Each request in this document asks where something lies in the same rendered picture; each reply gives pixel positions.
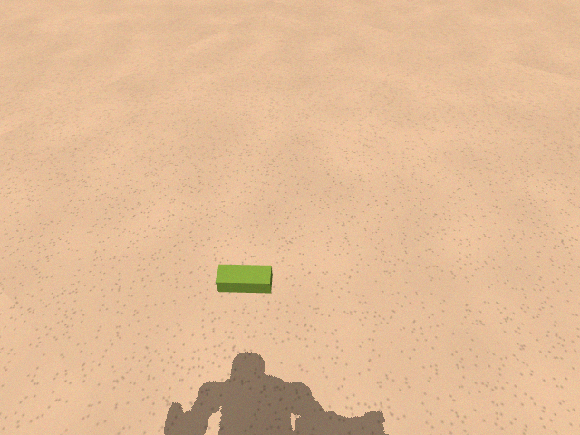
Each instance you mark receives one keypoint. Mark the carton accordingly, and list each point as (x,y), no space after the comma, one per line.
(244,279)

